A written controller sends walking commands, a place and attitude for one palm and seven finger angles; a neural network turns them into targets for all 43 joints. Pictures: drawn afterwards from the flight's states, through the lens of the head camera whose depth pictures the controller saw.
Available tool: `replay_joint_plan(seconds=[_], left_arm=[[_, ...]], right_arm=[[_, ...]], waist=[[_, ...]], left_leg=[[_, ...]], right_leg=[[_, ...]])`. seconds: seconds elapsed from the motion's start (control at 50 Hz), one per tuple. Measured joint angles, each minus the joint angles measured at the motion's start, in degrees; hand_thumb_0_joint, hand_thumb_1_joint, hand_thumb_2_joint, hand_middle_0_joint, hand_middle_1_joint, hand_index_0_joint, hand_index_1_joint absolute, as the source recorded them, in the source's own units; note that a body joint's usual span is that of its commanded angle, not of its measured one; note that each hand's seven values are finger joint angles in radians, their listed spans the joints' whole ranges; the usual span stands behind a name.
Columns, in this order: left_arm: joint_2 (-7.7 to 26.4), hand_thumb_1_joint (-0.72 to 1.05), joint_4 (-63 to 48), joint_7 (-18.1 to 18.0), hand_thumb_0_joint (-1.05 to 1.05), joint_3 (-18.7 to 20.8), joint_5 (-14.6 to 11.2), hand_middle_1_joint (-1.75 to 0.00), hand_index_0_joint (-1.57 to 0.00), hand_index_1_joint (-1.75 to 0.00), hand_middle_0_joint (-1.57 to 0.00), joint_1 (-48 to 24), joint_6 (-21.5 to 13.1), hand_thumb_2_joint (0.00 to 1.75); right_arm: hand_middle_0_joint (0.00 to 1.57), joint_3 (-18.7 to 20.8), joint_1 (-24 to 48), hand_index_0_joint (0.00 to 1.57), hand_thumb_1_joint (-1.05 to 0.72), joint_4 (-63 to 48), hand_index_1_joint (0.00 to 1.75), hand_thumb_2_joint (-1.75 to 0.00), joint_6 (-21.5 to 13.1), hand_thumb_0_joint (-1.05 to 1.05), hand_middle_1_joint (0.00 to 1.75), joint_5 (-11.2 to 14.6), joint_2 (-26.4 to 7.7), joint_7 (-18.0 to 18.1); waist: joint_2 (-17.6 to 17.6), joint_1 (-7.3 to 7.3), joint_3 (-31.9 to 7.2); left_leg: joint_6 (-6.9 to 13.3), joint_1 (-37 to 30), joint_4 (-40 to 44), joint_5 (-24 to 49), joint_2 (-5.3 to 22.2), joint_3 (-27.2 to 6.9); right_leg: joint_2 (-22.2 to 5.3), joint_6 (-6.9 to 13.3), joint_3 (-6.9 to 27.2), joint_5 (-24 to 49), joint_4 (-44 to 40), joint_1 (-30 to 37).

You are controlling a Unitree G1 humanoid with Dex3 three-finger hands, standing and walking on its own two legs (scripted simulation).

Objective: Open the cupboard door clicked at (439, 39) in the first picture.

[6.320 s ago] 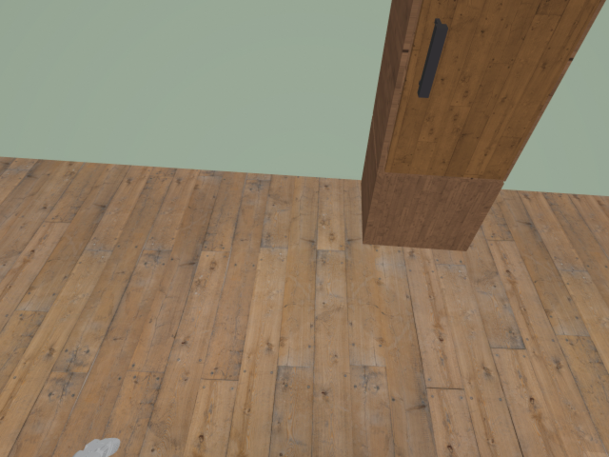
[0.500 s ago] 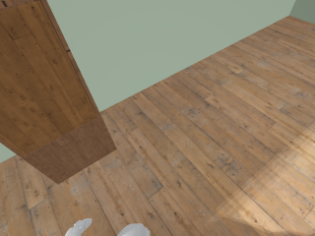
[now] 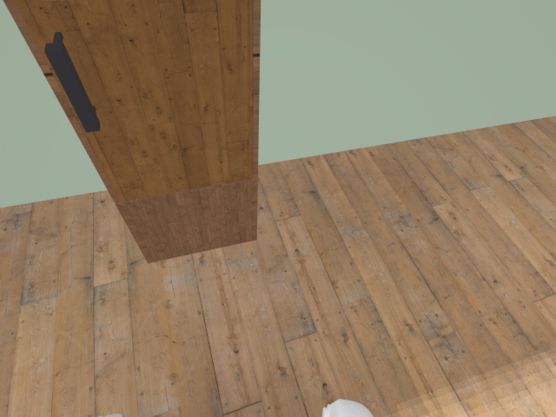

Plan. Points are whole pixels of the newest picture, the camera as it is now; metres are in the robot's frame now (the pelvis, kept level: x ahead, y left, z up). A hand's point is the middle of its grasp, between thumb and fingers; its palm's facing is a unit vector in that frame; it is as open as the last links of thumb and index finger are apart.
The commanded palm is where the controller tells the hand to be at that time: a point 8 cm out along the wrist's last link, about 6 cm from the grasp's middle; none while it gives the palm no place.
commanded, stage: turn to face it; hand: left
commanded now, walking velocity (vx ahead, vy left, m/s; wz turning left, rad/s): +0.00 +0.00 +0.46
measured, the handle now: (76, 84) +0.66 +0.44 +0.06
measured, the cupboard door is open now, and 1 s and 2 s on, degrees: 0 0 0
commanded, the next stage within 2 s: take the last steps up to it in 0.36 s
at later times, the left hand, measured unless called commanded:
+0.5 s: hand out of the picture +0.01 +0.15 -0.15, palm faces +0.25 -0.93 -0.27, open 7.4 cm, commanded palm none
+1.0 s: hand out of the picture +0.00 +0.20 -0.17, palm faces +0.33 -0.93 -0.18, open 7.4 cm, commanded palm none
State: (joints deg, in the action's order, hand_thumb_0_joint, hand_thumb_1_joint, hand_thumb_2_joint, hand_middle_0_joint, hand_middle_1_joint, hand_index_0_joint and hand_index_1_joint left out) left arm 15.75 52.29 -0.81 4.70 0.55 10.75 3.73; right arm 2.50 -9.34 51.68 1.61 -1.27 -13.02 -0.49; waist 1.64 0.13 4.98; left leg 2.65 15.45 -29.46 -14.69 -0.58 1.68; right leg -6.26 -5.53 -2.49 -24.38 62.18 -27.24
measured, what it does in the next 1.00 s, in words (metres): steps on the spot, turning left: right foot, then left foot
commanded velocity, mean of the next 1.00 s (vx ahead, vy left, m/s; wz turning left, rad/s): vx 0.16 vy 0.01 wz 0.16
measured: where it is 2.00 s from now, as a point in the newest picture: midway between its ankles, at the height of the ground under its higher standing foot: (262, 414)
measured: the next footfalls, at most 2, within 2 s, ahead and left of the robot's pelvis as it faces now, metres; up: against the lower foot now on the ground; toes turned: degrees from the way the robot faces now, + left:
right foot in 0.24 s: +0.05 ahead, -0.15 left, +0.00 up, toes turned +4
left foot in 0.70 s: -0.02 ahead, +0.10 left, +0.00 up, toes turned +22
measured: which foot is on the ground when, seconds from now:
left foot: down 0.00-0.26, up 0.28-0.68, down 0.70-1.00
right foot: up 0.00-0.22, down 0.24-0.72, up 0.74-1.00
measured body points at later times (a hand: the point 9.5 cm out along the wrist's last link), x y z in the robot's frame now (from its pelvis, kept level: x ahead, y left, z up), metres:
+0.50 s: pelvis -0.01 -0.05 +0.00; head +0.02 -0.08 +0.45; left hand +0.00 +0.19 -0.13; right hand +0.10 -0.29 -0.16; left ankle -0.07 +0.10 -0.66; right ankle +0.01 -0.15 -0.74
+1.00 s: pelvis +0.04 +0.02 +0.01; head +0.04 +0.03 +0.46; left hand -0.02 +0.25 -0.15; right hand +0.07 -0.21 -0.15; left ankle -0.06 +0.09 -0.74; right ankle +0.14 -0.10 -0.67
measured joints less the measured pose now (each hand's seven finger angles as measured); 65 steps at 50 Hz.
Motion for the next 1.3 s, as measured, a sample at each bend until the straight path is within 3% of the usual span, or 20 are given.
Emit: replay_joint_plan(seconds=[0.18, 0.24, 0.28, 0.32, 0.38, 0.42, 0.56, 0.64, 0.7, 0.72, 0.78, 0.82, 0.88, 0.96, 1.08, 1.14, 1.18, 1.2, 1.26, 1.3], left_arm=[[-2.39, 0.91, -1.9, -0.36, 0.0, -1.11, -0.32, -0.29, -0.2, -0.3, -0.2, -3.01, -0.74, 0.9], [-3.26, 0.91, -2.67, -0.4, 0.0, -1.82, -0.45, -0.29, -0.2, -0.3, -0.2, -2.85, -1.88, 0.9], [-4.52, 0.91, -2.58, -0.56, 0.0, -2.39, 0.08, -0.29, -0.2, -0.3, -0.2, -2.55, -2.77, 0.9], [-5.45, 0.91, -2.52, -0.58, 0.0, -2.83, 0.26, -0.29, -0.2, -0.3, -0.21, -1.57, -3.03, 0.9], [-6.42, 0.91, -1.67, -0.67, 0.0, -3.07, 0.33, -0.29, -0.2, -0.3, -0.21, 0.18, -3.03, 0.9], [-6.72, 0.91, -0.76, -0.76, 0.0, -3.1, 0.42, -0.29, -0.2, -0.3, -0.21, 1.21, -3.08, 0.9], [-6.34, 0.91, 2.67, -0.45, 0.0, -2.85, 0.94, -0.3, -0.2, -0.3, -0.21, 4.78, -3.71, 0.9], [-5.14, 0.91, 5.36, -0.06, 0.0, -2.3, 1.22, -0.3, -0.2, -0.3, -0.21, 7.63, -4.12, 0.9], [-4.0, 0.91, 7.63, 0.12, 0.0, -1.78, 0.88, -0.29, -0.2, -0.3, -0.21, 10.35, -3.65, 0.9], [-3.62, 0.91, 8.39, 0.23, 0.0, -1.61, 0.67, -0.29, -0.2, -0.3, -0.21, 11.05, -3.22, 0.9], [-2.84, 0.91, 10.72, 0.31, 0.0, -1.45, 0.87, -0.29, -0.2, -0.3, -0.21, 11.91, -1.48, 0.9], [-2.83, 0.91, 11.46, 0.83, 0.01, -1.46, 0.97, -0.29, -0.2, -0.3, -0.2, 11.48, -1.28, 0.9], [-3.33, 0.91, 10.97, 1.34, 0.01, -1.64, 0.96, -0.29, -0.19, -0.3, -0.2, 9.99, -1.97, 0.9], [-4.26, 0.91, 9.53, 1.44, 0.01, -1.7, 0.83, -0.29, -0.19, -0.3, -0.2, 7.05, -2.51, 0.9], [-5.69, 0.91, 7.83, 1.49, 0.0, -1.77, 0.46, -0.29, -0.19, -0.3, -0.2, 1.41, -2.71, 0.9], [-6.18, 0.91, 6.8, 1.56, 0.0, -1.74, 0.41, -0.29, -0.19, -0.3, -0.2, -1.13, -3.46, 0.9], [-6.14, 0.91, 5.91, 1.61, 0.0, -1.83, 0.55, -0.29, -0.19, -0.3, -0.2, -2.21, -4.96, 0.9], [-6.32, 0.91, 5.67, 1.41, 0.0, -1.72, 0.66, -0.29, -0.19, -0.3, -0.2, -2.93, -5.95, 0.9], [-7.21, 0.91, 5.11, 0.91, 0.0, -2.03, 0.15, -0.29, -0.2, -0.3, -0.2, -3.49, -7.09, 0.9], [-7.87, 0.91, 5.43, 0.34, 0.0, -2.23, 0.11, -0.29, -0.2, -0.3, -0.2, -2.67, -6.74, 0.9]], right_arm=[[0.21, 0.28, -1.37, 0.2, -0.9, 0.88, 0.3, -0.9, 0.9, 0.01, 0.3, -0.34, 0.8, -0.21], [0.21, 0.63, -2.14, 0.2, -0.9, 1.2, 0.3, -0.9, 1.21, 0.01, 0.3, -0.06, 0.64, -0.28], [0.21, 1.2, -2.36, 0.2, -0.9, 1.57, 0.3, -0.9, 1.58, 0.01, 0.3, 0.3, -0.15, -0.32], [0.21, 1.7, -2.69, 0.2, -0.9, 2.08, 0.3, -0.9, 2.49, 0.01, 0.3, 0.15, -0.59, -0.28], [0.2, 2.14, -2.63, 0.2, -0.9, 3.02, 0.3, -0.9, 3.02, 0.01, 0.3, -0.07, -1.29, -0.58], [0.2, 2.2, -2.64, 0.2, -0.9, 3.55, 0.3, -0.9, 2.98, 0.01, 0.3, -0.07, -1.5, -0.67], [0.2, 1.39, -1.72, 0.2, -0.91, 5.48, 0.3, -0.9, 3.12, 0.01, 0.3, 0.02, -1.23, -0.59], [0.2, 0.67, -1.08, 0.2, -0.91, 5.77, 0.3, -0.9, 2.17, 0.01, 0.3, 0.04, -0.42, -1.03], [0.2, -0.06, -1.33, 0.2, -0.91, 5.13, 0.3, -0.9, 0.26, 0.01, 0.3, 0.08, 0.24, -1.04], [0.2, -0.14, -1.35, 0.2, -0.91, 4.99, 0.3, -0.9, -0.57, 0.01, 0.3, -0.04, 0.59, -0.83], [0.2, -0.89, -2.45, 0.2, -0.91, 4.98, 0.3, -0.9, -2.13, 0.01, 0.3, -0.29, 2.42, -0.04], [0.2, -1.36, -4.27, 0.2, -0.9, 5.5, 0.3, -0.9, -2.69, 0.01, 0.3, -0.16, 3.41, 0.51], [0.2, -1.35, -7.18, 0.2, -0.92, 7.31, 0.3, -0.9, -3.21, 0.01, 0.3, 0.13, 3.84, 1.31], [0.21, -1.5, -11.04, 0.2, -0.92, 10.12, 0.3, -0.9, -3.69, 0.01, 0.3, 0.38, 4.6, 1.49], [0.2, -1.29, -15.28, 0.2, -0.91, 13.43, 0.3, -0.9, -3.84, 0.01, 0.3, -0.09, 5.7, 1.71], [0.21, -1.13, -16.68, 0.2, -0.91, 14.68, 0.3, -0.9, -3.64, 0.01, 0.3, -0.36, 5.78, 1.75], [0.21, -1.09, -17.96, 0.2, -0.9, 15.42, 0.3, -0.9, -3.52, 0.01, 0.3, -0.09, 5.94, 1.65], [0.21, -1.03, -17.87, 0.2, -0.9, 15.79, 0.3, -0.9, -3.29, 0.01, 0.3, 0.23, 5.95, 1.49], [0.21, -0.56, -16.01, 0.2, -0.9, 15.65, 0.3, -0.9, -2.0, 0.01, 0.3, 0.61, 5.42, 1.17], [0.2, -0.11, -14.0, 0.2, -0.91, 14.59, 0.3, -0.9, -1.47, 0.01, 0.3, 0.26, 4.73, 0.99]], waist=[[-2.48, 1.56, -0.9], [-3.12, 1.67, -1.51], [-4.98, 1.73, -1.43], [-5.14, 1.6, -1.75], [-5.15, 1.27, -1.9], [-4.83, 1.19, -1.9], [-2.76, -0.71, -1.67], [-1.28, -2.47, -2.33], [-0.59, -3.11, -3.55], [-0.32, -2.98, -3.75], [0.88, -2.75, -3.92], [0.65, -2.1, -4.21], [0.26, -1.56, -4.15], [0.08, -1.05, -3.71], [-0.74, 1.11, -2.15], [-1.66, 2.47, -1.28], [-2.11, 2.7, -1.03], [-2.57, 2.59, -0.51], [-3.6, 2.26, 0.14], [-3.88, 2.0, -0.46]], left_leg=[[-1.32, 0.11, 0.92, 1.49, -1.64, -4.68], [-2.55, 1.63, -1.71, 0.56, -2.39, -6.05], [-3.23, 4.04, -7.82, -4.57, -2.1, -6.78], [-3.75, 7.51, -19.14, -11.1, -2.75, -5.97], [-4.7, 10.9, -32.27, -9.64, -1.66, -4.44], [-5.46, 11.22, -34.79, -8.28, -0.41, -3.83], [-6.15, 5.95, -23.63, -10.06, 2.48, -1.77], [-4.77, 1.8, -14.14, -11.15, 2.76, 0.79], [-3.51, -3.88, -1.67, -7.16, 2.67, 2.83], [-2.85, -4.26, -0.24, -3.65, 2.5, 2.88], [-1.26, -5.7, -1.07, -4.06, 1.89, 3.91], [-0.84, -7.92, 1.79, -3.83, 1.63, 3.77], [-0.59, -11.36, 6.91, -2.0, 0.86, 3.56], [-0.3, -15.04, 11.43, -1.22, -0.1, 3.59], [-1.45, -18.88, 12.48, -3.91, 0.01, 4.11], [-2.71, -19.71, 9.6, -7.47, 1.11, 4.46], [-3.48, -18.36, 3.18, -11.66, 2.25, 4.28], [-3.01, -15.54, -4.04, -13.01, 3.16, 3.89], [-1.47, -3.83, -28.76, -14.25, 3.41, 0.37], [-1.37, 2.71, -35.81, -10.49, 4.04, 0.1]], right_leg=[[2.97, 0.71, 1.3, -0.44, -15.95, 5.85], [3.97, 1.44, 0.68, 6.05, -28.08, 11.29], [4.65, 4.74, -0.9, 7.16, -28.85, 11.98], [3.82, 6.53, -2.11, 6.27, -28.52, 12.53], [3.03, 6.96, -3.33, 7.04, -30.85, 14.32], [2.54, 6.97, -4.16, 7.72, -32.17, 15.23], [0.83, 6.44, -6.62, 8.59, -33.97, 16.35], [-0.05, 5.39, -7.77, 8.63, -34.33, 16.64], [-0.52, 4.04, -8.38, 7.17, -32.02, 16.0], [-0.64, 3.93, -7.99, 4.54, -29.28, 14.99], [0.39, 4.6, -4.03, -2.61, -15.13, 9.65], [0.93, 4.81, -3.02, -0.33, -7.26, 5.68], [0.62, 4.3, -2.07, 4.96, -2.57, 1.02], [-0.14, 3.39, -1.26, 9.27, -4.0, -2.73], [0.01, 3.93, -2.24, 10.72, -16.41, -2.06], [1.45, 5.27, -3.35, 10.66, -23.49, 1.1], [2.61, 6.87, -4.35, 14.96, -28.84, 4.78], [2.99, 7.89, -4.84, 16.37, -27.57, 4.66], [3.75, 8.98, -6.18, 11.64, -25.75, 6.24], [4.29, 8.7, -6.49, 11.59, -28.73, 8.49]])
